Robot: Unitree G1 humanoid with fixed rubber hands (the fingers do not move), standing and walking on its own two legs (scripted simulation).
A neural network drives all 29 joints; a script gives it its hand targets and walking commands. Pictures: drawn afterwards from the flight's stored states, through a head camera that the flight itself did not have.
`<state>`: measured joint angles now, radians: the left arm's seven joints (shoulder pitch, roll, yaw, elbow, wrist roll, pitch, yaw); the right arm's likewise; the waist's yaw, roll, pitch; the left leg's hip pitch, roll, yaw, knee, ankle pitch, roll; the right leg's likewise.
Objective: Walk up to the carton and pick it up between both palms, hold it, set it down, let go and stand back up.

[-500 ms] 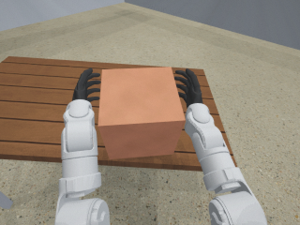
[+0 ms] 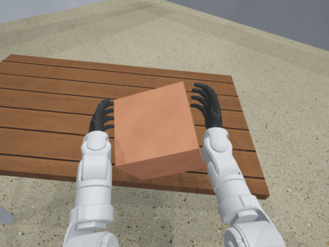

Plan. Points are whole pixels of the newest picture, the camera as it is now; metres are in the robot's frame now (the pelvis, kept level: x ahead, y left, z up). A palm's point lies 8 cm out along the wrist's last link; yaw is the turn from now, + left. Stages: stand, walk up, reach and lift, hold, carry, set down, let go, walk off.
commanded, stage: set down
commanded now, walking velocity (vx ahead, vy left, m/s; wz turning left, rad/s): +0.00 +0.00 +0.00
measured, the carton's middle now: (160, 135) +0.37 +0.01 +0.07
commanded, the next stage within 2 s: none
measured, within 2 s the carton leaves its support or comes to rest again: neither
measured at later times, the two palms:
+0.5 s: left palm (100, 131) +0.36 +0.16 +0.10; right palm (208, 120) +0.37 -0.11 +0.13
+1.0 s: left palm (95, 125) +0.39 +0.18 +0.08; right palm (197, 119) +0.41 -0.09 +0.10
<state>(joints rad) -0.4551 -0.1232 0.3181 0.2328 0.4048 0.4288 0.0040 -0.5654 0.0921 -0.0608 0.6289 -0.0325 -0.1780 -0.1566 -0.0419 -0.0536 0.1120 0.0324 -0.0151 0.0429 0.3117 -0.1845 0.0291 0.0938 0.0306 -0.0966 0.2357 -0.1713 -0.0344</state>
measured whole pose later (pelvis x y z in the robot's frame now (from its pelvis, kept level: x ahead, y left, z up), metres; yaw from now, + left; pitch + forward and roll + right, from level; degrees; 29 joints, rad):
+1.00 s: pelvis +0.01 +0.01 +0.00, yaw -2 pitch -2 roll -1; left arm -0.69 -0.10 0.50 0.72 0.40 0.16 0.04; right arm -0.75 0.14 -0.46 0.96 -0.31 -0.18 -0.10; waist 0.07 -0.03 0.03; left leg -0.11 -0.01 0.08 0.34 -0.20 0.04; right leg -0.05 0.03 -0.06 0.25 -0.18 -0.03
